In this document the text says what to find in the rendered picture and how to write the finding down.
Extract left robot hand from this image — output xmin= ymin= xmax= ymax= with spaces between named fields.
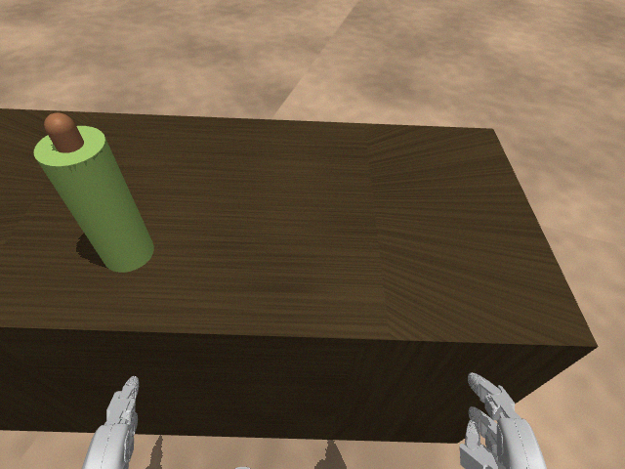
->
xmin=82 ymin=376 xmax=139 ymax=469

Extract bottle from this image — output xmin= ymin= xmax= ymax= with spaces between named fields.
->
xmin=34 ymin=112 xmax=154 ymax=273

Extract right robot hand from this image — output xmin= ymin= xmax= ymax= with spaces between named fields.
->
xmin=460 ymin=372 xmax=547 ymax=469

